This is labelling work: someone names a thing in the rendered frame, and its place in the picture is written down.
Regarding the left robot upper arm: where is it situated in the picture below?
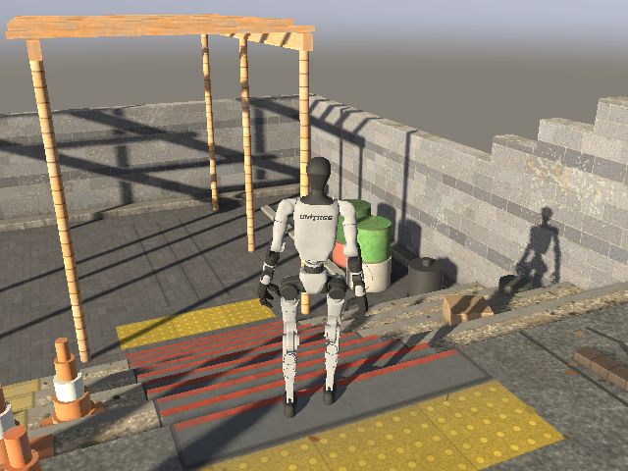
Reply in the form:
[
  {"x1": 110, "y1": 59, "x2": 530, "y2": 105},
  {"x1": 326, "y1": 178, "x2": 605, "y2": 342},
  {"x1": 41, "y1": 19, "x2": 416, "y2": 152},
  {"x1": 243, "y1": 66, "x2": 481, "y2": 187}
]
[{"x1": 270, "y1": 198, "x2": 296, "y2": 252}]

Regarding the left robot forearm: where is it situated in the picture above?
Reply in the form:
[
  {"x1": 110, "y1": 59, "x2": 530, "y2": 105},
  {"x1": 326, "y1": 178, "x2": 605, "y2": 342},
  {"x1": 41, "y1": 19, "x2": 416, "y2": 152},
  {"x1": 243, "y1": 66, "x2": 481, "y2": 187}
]
[{"x1": 260, "y1": 237, "x2": 280, "y2": 285}]

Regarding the robot left foot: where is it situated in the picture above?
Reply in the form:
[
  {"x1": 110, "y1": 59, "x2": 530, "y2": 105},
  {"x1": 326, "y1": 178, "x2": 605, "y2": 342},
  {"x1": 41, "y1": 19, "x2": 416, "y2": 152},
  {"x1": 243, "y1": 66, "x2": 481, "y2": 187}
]
[{"x1": 283, "y1": 391, "x2": 297, "y2": 418}]

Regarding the right robot forearm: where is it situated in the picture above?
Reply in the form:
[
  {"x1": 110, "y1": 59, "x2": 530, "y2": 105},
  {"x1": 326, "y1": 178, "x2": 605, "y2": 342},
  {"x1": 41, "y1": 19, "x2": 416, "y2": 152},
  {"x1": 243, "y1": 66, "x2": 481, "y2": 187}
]
[{"x1": 347, "y1": 242, "x2": 366, "y2": 296}]

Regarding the robot left hand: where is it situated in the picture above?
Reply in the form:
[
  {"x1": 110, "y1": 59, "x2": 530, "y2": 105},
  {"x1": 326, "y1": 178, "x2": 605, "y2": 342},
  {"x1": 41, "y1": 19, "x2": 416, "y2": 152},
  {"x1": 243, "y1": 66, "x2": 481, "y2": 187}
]
[{"x1": 257, "y1": 282, "x2": 281, "y2": 308}]

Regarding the right robot thigh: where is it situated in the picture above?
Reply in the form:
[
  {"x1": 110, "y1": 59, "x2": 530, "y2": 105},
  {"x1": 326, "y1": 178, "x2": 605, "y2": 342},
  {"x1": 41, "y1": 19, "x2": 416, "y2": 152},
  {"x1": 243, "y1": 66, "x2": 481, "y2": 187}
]
[{"x1": 324, "y1": 274, "x2": 346, "y2": 342}]

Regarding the robot right hand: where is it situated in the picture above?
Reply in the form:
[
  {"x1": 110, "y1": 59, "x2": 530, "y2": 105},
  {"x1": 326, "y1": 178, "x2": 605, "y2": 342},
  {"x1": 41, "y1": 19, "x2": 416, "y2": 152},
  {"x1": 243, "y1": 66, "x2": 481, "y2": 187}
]
[{"x1": 344, "y1": 294, "x2": 368, "y2": 325}]

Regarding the right robot upper arm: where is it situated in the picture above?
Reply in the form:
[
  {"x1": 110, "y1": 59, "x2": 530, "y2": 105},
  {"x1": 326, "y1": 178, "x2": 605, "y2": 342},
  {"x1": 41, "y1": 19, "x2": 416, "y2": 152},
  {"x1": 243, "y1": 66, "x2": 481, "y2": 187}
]
[{"x1": 338, "y1": 200, "x2": 358, "y2": 257}]

